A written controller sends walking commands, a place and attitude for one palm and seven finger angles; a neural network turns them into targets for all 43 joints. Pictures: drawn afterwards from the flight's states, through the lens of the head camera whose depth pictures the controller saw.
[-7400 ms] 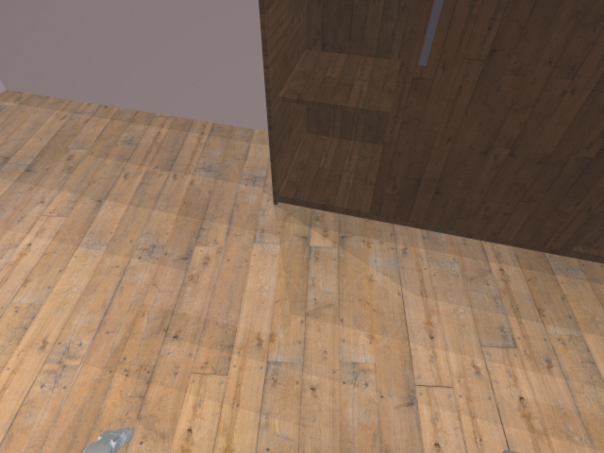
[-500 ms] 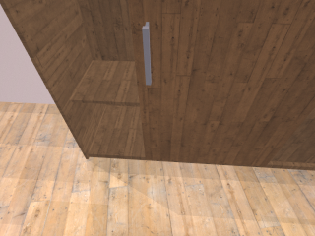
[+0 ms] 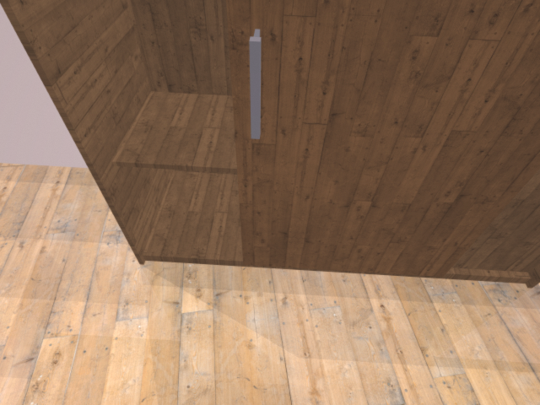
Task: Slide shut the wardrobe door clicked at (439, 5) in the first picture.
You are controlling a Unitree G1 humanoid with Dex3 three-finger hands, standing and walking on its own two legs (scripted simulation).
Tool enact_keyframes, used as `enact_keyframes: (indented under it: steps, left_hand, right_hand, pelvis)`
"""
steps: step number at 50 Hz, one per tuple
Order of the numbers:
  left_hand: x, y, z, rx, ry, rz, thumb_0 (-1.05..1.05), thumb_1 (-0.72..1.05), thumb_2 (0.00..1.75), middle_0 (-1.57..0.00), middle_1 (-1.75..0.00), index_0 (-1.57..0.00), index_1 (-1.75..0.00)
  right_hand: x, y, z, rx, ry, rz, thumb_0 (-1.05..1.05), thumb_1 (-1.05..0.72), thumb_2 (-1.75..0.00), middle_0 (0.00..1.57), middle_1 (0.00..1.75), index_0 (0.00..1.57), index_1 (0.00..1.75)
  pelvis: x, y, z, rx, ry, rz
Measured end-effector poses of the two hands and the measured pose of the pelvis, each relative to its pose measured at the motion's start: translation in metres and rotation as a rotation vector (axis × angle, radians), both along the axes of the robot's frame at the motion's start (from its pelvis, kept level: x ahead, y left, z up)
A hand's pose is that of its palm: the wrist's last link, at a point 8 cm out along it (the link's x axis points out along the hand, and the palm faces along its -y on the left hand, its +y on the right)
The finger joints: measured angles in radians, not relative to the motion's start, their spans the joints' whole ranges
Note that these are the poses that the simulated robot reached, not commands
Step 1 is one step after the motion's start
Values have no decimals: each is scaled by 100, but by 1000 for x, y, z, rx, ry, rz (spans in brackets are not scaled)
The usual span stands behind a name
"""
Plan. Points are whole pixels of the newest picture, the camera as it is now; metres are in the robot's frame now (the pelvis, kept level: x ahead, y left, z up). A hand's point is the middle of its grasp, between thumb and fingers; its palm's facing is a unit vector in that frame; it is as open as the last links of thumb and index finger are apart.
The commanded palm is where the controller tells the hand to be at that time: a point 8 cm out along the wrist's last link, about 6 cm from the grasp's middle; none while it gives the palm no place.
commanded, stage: look again from close up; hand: right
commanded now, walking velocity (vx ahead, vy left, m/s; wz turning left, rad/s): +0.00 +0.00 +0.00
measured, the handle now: (256, 88) +0.71 +0.07 +0.10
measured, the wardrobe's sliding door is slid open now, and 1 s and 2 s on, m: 0.43 0.43 0.43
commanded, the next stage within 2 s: shuffle to correct the standing spot in 0.78 s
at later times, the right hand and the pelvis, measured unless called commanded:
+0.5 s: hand out of the picture +0.03 -0.15 -0.17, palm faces +0.01 +0.98 -0.22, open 7.4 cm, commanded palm none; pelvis +0.01 +0.03 +0.00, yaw -1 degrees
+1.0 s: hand out of the picture +0.03 -0.14 -0.18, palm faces +0.03 +0.98 -0.19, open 7.4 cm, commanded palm none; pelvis +0.03 +0.03 +0.00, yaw +0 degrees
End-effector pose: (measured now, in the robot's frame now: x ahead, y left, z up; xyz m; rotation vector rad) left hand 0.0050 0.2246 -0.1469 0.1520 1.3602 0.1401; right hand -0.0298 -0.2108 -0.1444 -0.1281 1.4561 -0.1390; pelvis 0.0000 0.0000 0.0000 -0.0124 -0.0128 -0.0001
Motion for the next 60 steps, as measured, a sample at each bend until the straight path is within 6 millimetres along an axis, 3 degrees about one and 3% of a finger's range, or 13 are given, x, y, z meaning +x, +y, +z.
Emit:
enact_keyframes:
  steps: [10, 26, 48, 55, 60]
  left_hand:
    - [1, 9, -2, -17, 16, -3, 1, 91, 90, -20, -30, -20, -30]
    - [-13, 18, -5, -36, 81, 9, 1, 91, 90, -20, -30, -20, -30]
    - [11, 26, -3, -9, 48, -10, 1, 91, 90, -20, -30, -20, -30]
    - [13, 29, -9, -13, 71, 31, 1, 91, 90, -20, -30, -20, -30]
    - [11, 46, -16, -16, 122, 73, 0, 91, 90, -20, -30, -20, -30]
  right_hand:
    - [18, 16, 0, -1, -39, 10, 1, -91, -89, 20, 30, 20, 30]
    - [52, 15, 6, -48, -104, 22, 1, -92, -89, 20, 30, 20, 30]
    - [53, 18, 1, -31, -83, 8, 1, -91, -89, 20, 30, 20, 30]
    - [51, 23, -9, -10, -21, 7, 1, -91, -89, 20, 30, 19, 30]
    - [73, 36, -9, -21, 18, 25, 1, -91, -89, 20, 30, 19, 30]
  pelvis:
    - [5, 16, 0, 1, 0, -3]
    - [16, 31, 0, 2, 8, -11]
    - [26, 32, -1, 4, 9, -9]
    - [47, 38, -10, -15, 27, 11]
    - [70, 58, -17, -26, 46, 19]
